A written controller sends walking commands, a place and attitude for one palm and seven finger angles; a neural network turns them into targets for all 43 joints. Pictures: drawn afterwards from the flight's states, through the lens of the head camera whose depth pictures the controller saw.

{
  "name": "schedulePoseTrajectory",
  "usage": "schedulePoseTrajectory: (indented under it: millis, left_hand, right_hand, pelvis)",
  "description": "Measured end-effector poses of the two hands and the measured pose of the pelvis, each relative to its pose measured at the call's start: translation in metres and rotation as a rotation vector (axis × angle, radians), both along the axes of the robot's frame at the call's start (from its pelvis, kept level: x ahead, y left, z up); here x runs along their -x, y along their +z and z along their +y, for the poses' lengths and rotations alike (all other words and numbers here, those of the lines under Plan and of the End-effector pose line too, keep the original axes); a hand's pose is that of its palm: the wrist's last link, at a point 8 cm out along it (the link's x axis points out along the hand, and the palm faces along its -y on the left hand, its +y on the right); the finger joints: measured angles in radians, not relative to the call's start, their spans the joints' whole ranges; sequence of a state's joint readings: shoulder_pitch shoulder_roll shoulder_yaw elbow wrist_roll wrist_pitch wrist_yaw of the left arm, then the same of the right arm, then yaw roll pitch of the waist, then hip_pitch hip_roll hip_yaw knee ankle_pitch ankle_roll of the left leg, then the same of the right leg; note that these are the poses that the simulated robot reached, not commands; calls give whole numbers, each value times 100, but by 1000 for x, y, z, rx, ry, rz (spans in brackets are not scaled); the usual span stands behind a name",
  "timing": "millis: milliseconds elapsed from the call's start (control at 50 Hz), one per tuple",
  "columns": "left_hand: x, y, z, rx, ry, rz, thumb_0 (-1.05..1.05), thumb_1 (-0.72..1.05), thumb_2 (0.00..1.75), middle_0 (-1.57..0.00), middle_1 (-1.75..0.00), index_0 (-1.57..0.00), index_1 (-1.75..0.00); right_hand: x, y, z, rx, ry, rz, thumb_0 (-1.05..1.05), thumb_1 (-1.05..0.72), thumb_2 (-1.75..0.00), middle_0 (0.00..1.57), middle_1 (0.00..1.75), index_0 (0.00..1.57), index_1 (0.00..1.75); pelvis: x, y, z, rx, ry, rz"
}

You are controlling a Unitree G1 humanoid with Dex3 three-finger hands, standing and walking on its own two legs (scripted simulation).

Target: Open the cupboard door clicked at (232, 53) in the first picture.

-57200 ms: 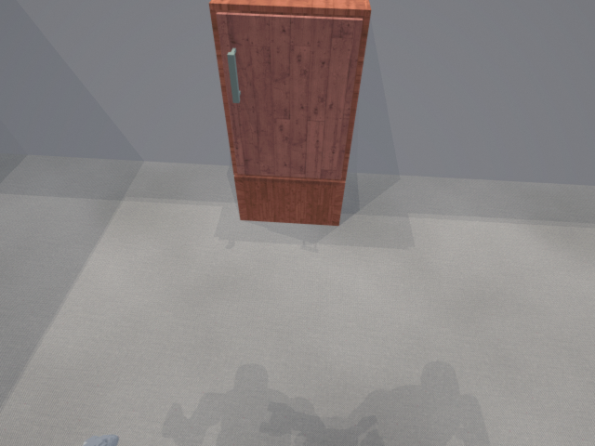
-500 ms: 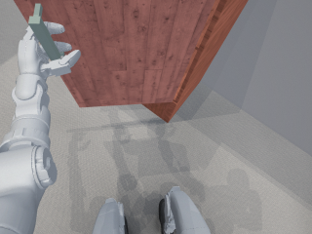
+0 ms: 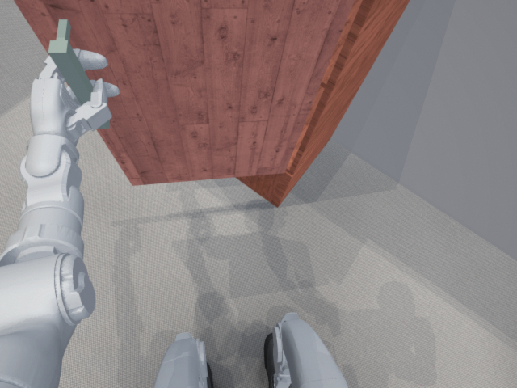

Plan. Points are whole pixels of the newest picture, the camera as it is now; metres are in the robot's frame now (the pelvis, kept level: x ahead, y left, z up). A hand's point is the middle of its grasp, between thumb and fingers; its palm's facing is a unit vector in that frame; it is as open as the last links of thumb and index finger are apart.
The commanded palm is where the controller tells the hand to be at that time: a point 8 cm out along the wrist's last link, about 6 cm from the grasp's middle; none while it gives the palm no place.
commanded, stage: pull the door open along its arc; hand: left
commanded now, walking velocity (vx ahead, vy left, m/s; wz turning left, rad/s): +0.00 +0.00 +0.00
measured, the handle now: (85, 80) +0.56 +0.21 +0.05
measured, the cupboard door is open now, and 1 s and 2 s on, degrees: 44 84 83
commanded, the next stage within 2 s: open thumb and fingers to let go in 0.86 s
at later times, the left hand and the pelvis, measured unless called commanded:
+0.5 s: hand (144, 208) +0.36 +0.12 +0.05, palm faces +0.26 -0.97 +0.03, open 6.0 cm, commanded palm +0.30 +0.20 +0.05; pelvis +0.01 -0.01 +0.02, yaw +1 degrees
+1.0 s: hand (206, 257) +0.29 +0.05 +0.05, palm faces +0.41 -0.91 -0.01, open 5.8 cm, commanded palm +0.25 +0.09 +0.05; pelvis +0.01 -0.05 +0.02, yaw +5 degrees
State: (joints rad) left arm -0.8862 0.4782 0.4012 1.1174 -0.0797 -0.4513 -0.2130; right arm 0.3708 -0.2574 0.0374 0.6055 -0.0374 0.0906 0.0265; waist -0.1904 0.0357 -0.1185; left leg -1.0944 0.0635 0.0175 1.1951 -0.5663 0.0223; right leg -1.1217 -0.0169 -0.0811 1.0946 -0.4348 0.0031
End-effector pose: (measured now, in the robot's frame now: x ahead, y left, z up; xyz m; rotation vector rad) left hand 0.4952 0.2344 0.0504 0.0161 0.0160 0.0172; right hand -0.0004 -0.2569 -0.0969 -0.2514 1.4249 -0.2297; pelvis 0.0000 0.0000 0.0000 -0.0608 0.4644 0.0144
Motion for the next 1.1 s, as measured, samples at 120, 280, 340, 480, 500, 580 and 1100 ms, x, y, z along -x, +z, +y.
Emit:
schedulePoseTrajectory:
  millis: [120,280,340,480,500,580,1100]
  left_hand:
    - [22,0,-4,1,-3,-3,1,78,79,-38,-135,-37,-135]
    - [82,0,-19,15,-21,-11,1,74,75,-39,-135,-37,-135]
    - [110,-2,-32,56,66,-22,2,72,73,-39,-135,-38,-135]
    - [165,-1,-65,42,221,-36,2,69,72,-39,-133,-37,-133]
    - [170,-1,-68,41,242,-37,2,68,72,-39,-133,-37,-133]
    - [185,0,-81,35,318,-37,2,66,71,-39,-134,-38,-133]
    - [240,0,-146,-7,423,-4,1,67,78,-35,-133,-35,-134]
  right_hand:
    - [-12,4,3,-27,-16,-39,1,-91,-89,20,30,20,30]
    - [-56,14,6,-63,9,-176,1,-91,-89,20,30,20,30]
    - [-81,17,7,-76,45,-252,1,-91,-89,20,30,20,30]
    - [-144,18,15,-113,162,-405,1,-91,-89,20,30,20,30]
    - [-152,18,17,-118,178,-422,1,-91,-89,20,30,20,30]
    - [-176,18,23,-136,229,-480,1,-91,-89,20,30,20,30]
    - [-175,5,-6,-139,280,-515,1,-91,-89,20,30,20,30]
  pelvis:
    - [-5,8,0,-8,-12,-19]
    - [-14,21,-1,-22,-19,-62]
    - [-16,23,-2,-28,-22,-77]
    - [-14,22,-9,-46,-10,-121]
    - [-13,21,-11,-48,-6,-126]
    - [-10,19,-19,-57,7,-143]
    - [-5,15,-52,-83,54,-170]
